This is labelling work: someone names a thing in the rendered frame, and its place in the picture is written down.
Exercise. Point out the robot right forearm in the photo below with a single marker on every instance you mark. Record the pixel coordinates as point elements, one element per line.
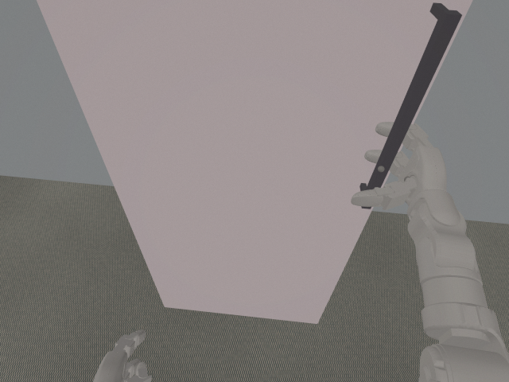
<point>456,312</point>

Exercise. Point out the robot left hand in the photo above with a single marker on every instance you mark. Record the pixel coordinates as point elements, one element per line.
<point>114,366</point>

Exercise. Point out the fridge door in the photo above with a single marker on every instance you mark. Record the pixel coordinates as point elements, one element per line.
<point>234,132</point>

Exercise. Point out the handle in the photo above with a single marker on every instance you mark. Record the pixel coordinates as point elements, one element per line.
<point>447,21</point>

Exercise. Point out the robot right hand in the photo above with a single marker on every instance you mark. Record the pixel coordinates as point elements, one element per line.
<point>425,170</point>

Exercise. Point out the robot right upper arm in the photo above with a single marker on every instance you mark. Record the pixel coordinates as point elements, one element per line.
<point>447,363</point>

